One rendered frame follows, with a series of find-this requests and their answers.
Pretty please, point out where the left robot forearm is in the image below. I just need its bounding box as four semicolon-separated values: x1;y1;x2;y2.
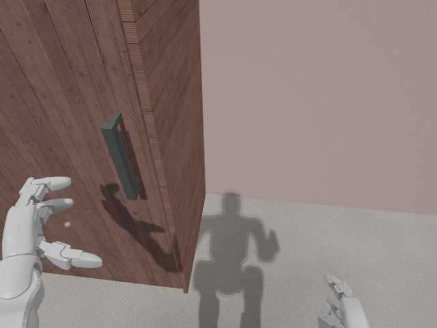
0;254;45;328

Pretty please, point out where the wardrobe door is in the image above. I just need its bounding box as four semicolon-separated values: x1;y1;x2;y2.
0;0;182;289

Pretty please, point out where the robot right hand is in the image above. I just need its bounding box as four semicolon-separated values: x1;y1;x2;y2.
318;273;370;328

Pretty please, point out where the robot left hand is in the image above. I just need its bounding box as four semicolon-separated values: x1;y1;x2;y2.
2;176;102;270

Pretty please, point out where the handle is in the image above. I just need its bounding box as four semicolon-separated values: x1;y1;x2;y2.
100;112;141;200

